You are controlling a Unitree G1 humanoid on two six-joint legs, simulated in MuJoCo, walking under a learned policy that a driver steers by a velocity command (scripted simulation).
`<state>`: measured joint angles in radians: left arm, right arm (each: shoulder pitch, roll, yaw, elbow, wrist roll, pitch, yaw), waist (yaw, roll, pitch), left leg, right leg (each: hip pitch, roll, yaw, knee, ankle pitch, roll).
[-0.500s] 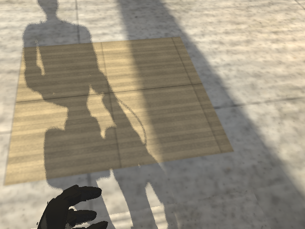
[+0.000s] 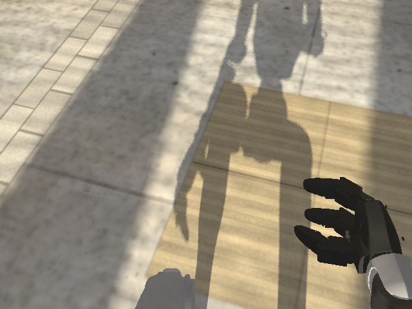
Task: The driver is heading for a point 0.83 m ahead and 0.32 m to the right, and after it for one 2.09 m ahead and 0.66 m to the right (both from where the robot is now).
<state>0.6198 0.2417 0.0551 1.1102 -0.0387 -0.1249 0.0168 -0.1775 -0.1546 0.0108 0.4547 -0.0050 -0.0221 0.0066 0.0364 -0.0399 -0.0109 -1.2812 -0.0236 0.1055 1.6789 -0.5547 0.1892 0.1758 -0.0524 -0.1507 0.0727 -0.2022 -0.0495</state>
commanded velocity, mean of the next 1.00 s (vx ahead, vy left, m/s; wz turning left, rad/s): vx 0.90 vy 0.00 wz -0.61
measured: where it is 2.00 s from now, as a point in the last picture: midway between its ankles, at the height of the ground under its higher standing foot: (300, 120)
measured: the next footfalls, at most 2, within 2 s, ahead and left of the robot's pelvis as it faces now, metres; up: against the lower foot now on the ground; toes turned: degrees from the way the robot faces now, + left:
left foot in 0.02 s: +0.19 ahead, +0.11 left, +0.20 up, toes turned +0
right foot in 0.50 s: +0.55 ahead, -0.13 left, +0.21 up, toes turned -24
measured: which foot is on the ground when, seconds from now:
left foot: up 0.00-0.00, down 0.02-0.48, up 0.50-0.84, down 0.86-1.00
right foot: down 0.00-0.04, up 0.06-0.48, down 0.50-0.84, up 0.86-1.00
